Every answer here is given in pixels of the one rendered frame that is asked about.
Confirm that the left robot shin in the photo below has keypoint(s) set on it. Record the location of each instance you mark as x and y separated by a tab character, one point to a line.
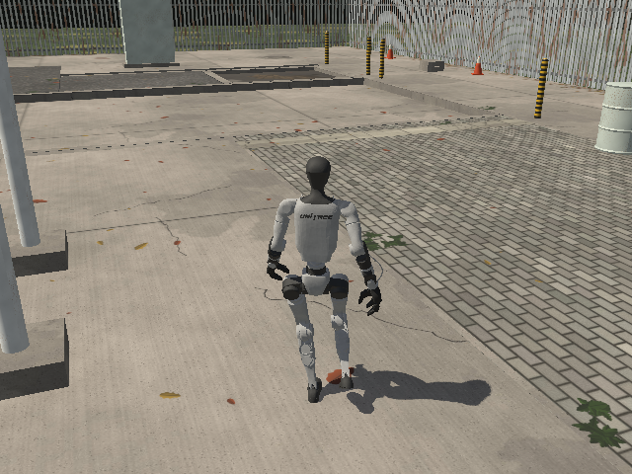
307	353

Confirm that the left robot forearm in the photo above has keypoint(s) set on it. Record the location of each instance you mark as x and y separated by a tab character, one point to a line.
273	256

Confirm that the humanoid robot torso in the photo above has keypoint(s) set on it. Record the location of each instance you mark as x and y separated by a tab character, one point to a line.
316	236

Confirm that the right robot upper arm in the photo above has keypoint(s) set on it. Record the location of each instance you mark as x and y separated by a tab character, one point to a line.
348	210

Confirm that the right robot forearm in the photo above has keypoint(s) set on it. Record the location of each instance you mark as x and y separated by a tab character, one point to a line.
366	269

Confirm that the robot right hand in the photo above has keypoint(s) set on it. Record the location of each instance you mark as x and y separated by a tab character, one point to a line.
375	300

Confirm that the left robot upper arm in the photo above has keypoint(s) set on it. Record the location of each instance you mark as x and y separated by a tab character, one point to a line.
285	209

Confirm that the robot left hand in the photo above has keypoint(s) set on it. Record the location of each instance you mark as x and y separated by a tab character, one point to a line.
272	273

